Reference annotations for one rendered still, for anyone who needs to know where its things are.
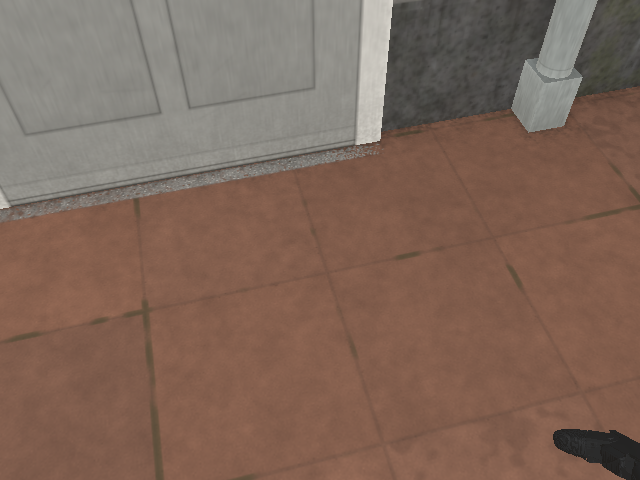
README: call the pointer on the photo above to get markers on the right robot hand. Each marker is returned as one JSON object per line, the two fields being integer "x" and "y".
{"x": 615, "y": 451}

